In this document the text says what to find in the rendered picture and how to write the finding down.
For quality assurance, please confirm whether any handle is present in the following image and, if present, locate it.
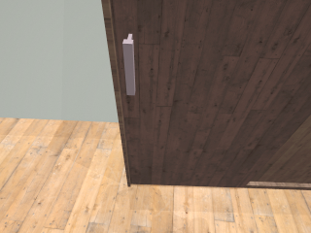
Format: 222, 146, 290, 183
122, 34, 136, 96

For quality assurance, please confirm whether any wardrobe door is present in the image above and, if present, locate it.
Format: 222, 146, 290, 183
110, 0, 311, 188
251, 115, 311, 183

